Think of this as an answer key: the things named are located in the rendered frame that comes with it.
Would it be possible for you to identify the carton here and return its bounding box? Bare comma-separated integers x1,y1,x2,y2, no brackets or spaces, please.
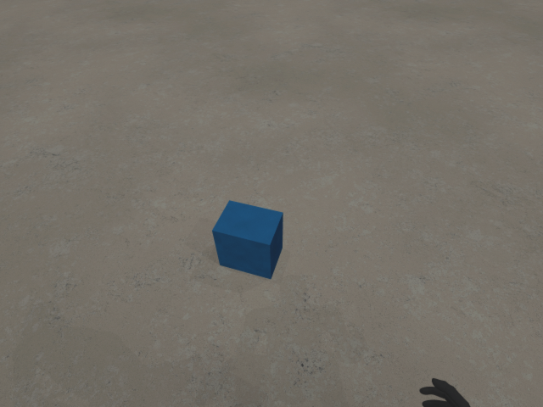
212,200,283,279

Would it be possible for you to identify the right robot hand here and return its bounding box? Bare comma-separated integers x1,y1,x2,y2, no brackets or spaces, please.
419,378,470,407

